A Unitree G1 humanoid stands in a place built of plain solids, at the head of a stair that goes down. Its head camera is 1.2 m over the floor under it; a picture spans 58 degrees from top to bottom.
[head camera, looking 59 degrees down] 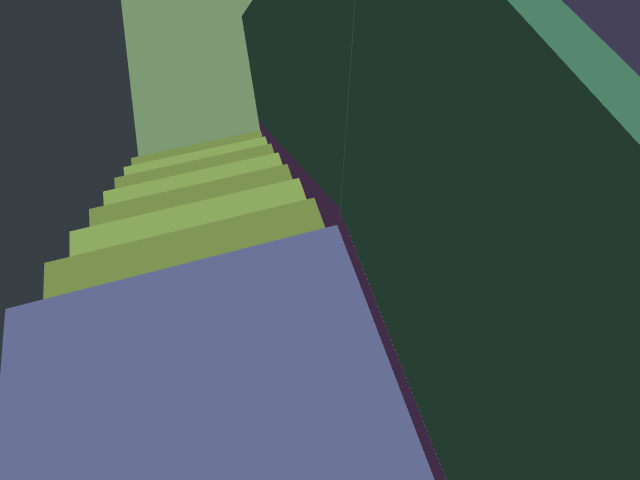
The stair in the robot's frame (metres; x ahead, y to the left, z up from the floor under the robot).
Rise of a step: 0.19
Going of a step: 0.27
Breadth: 1.03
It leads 17 degrees to the left of straight ahead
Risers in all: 8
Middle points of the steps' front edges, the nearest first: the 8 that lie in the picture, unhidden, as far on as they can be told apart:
0.63 0.44 0.00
0.89 0.51 -0.19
1.15 0.59 -0.39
1.40 0.67 -0.58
1.66 0.74 -0.77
1.91 0.82 -0.97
2.17 0.90 -1.16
2.43 0.98 -1.35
